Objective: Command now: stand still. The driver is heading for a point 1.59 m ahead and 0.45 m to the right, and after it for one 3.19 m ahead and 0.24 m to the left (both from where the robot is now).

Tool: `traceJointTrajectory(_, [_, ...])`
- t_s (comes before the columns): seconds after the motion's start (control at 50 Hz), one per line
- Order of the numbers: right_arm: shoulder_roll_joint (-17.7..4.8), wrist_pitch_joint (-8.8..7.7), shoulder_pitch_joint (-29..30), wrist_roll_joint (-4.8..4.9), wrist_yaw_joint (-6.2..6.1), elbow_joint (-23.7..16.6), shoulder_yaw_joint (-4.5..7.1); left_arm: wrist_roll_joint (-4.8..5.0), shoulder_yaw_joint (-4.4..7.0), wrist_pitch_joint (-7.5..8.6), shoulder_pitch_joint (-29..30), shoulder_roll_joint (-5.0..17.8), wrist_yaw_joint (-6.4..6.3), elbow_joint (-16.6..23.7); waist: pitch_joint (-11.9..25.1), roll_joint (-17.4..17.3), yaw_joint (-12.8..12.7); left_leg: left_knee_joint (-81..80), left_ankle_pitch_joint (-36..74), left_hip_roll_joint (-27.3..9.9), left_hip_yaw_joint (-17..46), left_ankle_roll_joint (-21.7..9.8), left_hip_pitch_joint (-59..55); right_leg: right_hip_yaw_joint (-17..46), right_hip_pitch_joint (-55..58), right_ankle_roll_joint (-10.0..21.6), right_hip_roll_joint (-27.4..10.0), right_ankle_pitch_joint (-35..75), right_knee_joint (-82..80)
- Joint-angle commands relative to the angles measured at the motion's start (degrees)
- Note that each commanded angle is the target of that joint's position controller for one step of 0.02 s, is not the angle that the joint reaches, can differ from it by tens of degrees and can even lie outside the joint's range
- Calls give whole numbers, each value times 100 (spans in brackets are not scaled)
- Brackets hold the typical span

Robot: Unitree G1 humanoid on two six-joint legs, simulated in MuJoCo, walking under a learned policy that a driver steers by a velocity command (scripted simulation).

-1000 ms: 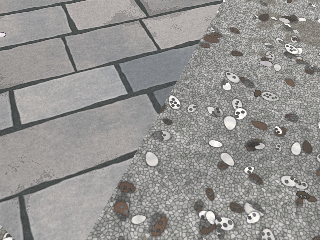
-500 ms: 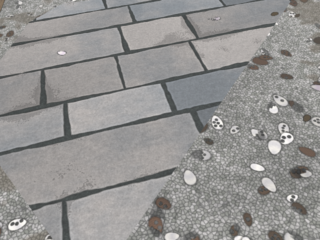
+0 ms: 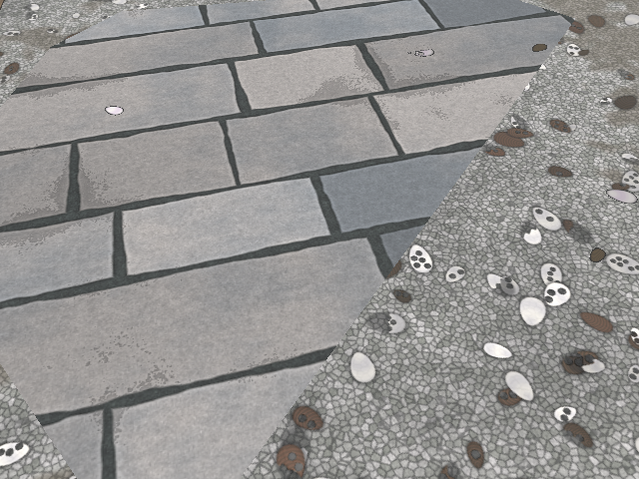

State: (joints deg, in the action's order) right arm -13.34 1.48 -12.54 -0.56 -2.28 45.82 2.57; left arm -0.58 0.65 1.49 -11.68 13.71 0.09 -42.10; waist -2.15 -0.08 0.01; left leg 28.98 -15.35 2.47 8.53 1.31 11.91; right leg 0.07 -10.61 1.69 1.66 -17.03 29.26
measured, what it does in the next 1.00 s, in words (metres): walks ahead: left foot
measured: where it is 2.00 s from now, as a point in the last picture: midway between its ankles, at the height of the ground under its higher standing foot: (329, 353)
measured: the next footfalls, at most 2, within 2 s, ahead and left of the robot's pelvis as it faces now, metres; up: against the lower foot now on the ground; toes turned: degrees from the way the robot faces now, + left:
left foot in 0.66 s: +0.15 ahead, +0.15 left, +0.00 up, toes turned +1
right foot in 1.16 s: +0.50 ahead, -0.07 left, +0.00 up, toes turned -2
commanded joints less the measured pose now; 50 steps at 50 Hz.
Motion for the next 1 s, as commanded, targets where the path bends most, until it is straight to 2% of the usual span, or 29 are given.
traceJointTrajectory(0.02, [-656,-54,-15,2,-45,-208,162,7,144,91,52,605,-19,293,222,20,8,-310,1273,-324,277,-79,-237,490,-174,105,-459,857,-613])
traceJointTrajectory(0.3, [-647,-65,-66,17,-102,515,159,24,110,89,-177,675,-50,-249,95,40,-15,-465,1208,-316,184,48,-275,600,-87,193,-486,822,-883])
traceJointTrajectory(0.32, [-589,-63,-147,22,-105,608,143,22,106,78,-264,669,-62,-330,213,106,-19,-442,773,-230,72,47,-300,623,-20,218,-466,196,-1002])
traceJointTrajectory(0.34, [-561,-65,-133,48,-110,657,137,42,126,56,-291,742,-84,-378,115,233,-53,-273,153,-91,-110,30,-117,768,-46,307,-496,-805,-1185])
traceJointTrajectory(0.36, [-585,-93,-44,86,-108,642,147,82,195,29,-370,971,-114,-409,-44,524,-139,181,-586,97,-394,16,332,1182,-2,530,-713,-1850,-1457])
traceJointTrajectory(0.38, [-610,-166,156,112,-89,531,141,121,249,14,-502,1165,-143,-452,-279,816,-219,639,-932,84,-593,-10,953,1932,74,857,-1257,-2689,-1864])
traceJointTrajectory(0.4, [-657,-284,455,138,-51,375,130,140,298,29,-614,1301,-179,-482,-579,919,-314,1133,-975,-171,-614,-48,1420,2630,-11,1176,-1813,-2922,-2214])
traceJointTrajectory(0.42, [-715,-386,670,181,-2,282,144,96,321,79,-761,1331,-207,-527,-752,868,-398,1731,-1187,-404,-474,-84,1929,3019,111,1395,-2116,-2650,-2394])
traceJointTrajectory(0.44, [-752,-463,638,205,51,284,170,80,325,132,-795,1285,-212,-542,-747,726,-359,2158,-1297,-576,-401,-124,2382,3080,441,1473,-2218,-2295,-2403])
traceJointTrajectory(0.46, [-740,-525,528,212,108,332,175,115,316,164,-760,1197,-207,-517,-644,579,-299,2255,-1234,-699,-399,-163,2640,2920,776,1429,-2160,-1984,-2374])
traceJointTrajectory(0.5, [-654,-636,578,206,203,378,146,181,323,174,-641,1155,-181,-452,-463,417,-288,1669,-881,-732,-613,-192,2390,2158,933,1176,-1783,-1150,-2339])
traceJointTrajectory(0.54, [-482,-709,662,173,275,398,80,195,359,148,-673,1248,-154,-470,-247,490,-295,975,-452,-564,-892,-113,1615,1468,653,1063,-1417,-494,-2215])
traceJointTrajectory(0.56, [-470,-724,627,177,305,419,65,209,376,126,-703,1297,-138,-488,-187,560,-267,676,-240,-466,-1015,-71,1202,1271,431,1055,-1327,-384,-2153])
traceJointTrajectory(0.6, [-541,-725,320,213,334,534,79,256,388,84,-659,1332,-102,-511,-131,577,-43,62,528,-300,-1224,-56,265,1074,-149,985,-1273,-435,-1905])
traceJointTrajectory(0.64, [-781,-683,-390,249,287,794,186,206,310,91,-653,1122,-64,-516,43,496,324,-134,499,-140,-1254,-133,-882,923,-825,771,-1108,-533,-1287])
traceJointTrajectory(0.66, [-1028,-686,-942,292,233,907,280,141,205,127,-606,834,-35,-491,234,222,622,-405,190,-504,-718,-330,-1619,578,-1273,514,-819,-340,-287])
traceJointTrajectory(0.68, [-1627,-676,-1550,214,170,950,392,24,39,200,-514,325,-6,-256,583,-1210,747,-1219,-935,-1914,1432,-941,-2282,-128,-2216,64,-230,-861,1972])
traceJointTrajectory(0.7, [-1813,-756,-1664,93,273,990,402,219,119,309,-492,560,-51,-54,560,-1568,669,-2007,-2221,-2601,3481,-1715,-2208,343,-3120,44,154,-1644,3288])
traceJointTrajectory(0.72, [-1388,-831,-1119,111,327,856,271,358,223,384,-471,1015,-55,-68,-5,-882,462,-2050,-2568,-2531,3080,-1670,-1865,680,-3592,179,-298,-1219,3820])
traceJointTrajectory(0.74, [-1056,-868,-758,120,350,745,173,379,256,424,-430,1113,-24,-109,-266,-779,323,-2066,-2075,-2204,2336,-1433,-1631,639,-3635,276,-531,-606,3827])
traceJointTrajectory(0.76, [-950,-864,-489,93,368,658,123,304,265,441,-416,1050,-19,-177,-261,-594,200,-2090,-1360,-1944,1775,-1268,-1461,554,-3505,278,-704,-154,3677])
traceJointTrajectory(0.78, [-841,-839,-377,75,369,625,80,224,292,434,-335,1043,2,-179,-301,-535,138,-2122,-637,-1748,1280,-1159,-1308,517,-3378,236,-837,181,3432])
traceJointTrajectory(0.8, [-741,-805,-392,46,363,630,38,188,288,410,-332,962,52,-198,-256,-580,93,-2173,-80,-1567,869,-1086,-1151,433,-3153,177,-907,452,3294])
traceJointTrajectory(0.84, [-815,-783,-599,61,331,702,43,140,261,360,-243,799,100,-172,-215,-502,110,-2240,904,-1422,389,-1164,-1101,235,-3150,2,-915,838,3056])
traceJointTrajectory(0.9, [-936,-740,-771,59,249,774,45,121,209,323,364,635,80,84,-327,-327,220,-2333,1729,-1326,-57,-1237,-982,92,-3245,-230,-873,1344,2100])
traceJointTrajectory(0.94, [-977,-715,-863,71,200,795,33,135,155,349,814,507,98,236,-386,-379,338,-2404,1839,-1192,-336,-1174,-818,-52,-2929,-269,-750,1856,1250])
traceJointTrajectory(1.0, [-1047,-686,-1214,122,165,912,44,170,111,386,1372,446,161,411,-523,-342,504,-2465,1752,-1304,-426,-1181,-942,-164,-2658,-209,-572,2248,469])
Over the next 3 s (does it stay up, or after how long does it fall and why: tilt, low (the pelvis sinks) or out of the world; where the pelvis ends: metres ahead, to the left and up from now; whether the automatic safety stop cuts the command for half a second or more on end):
stays up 1.27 -0.19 0.01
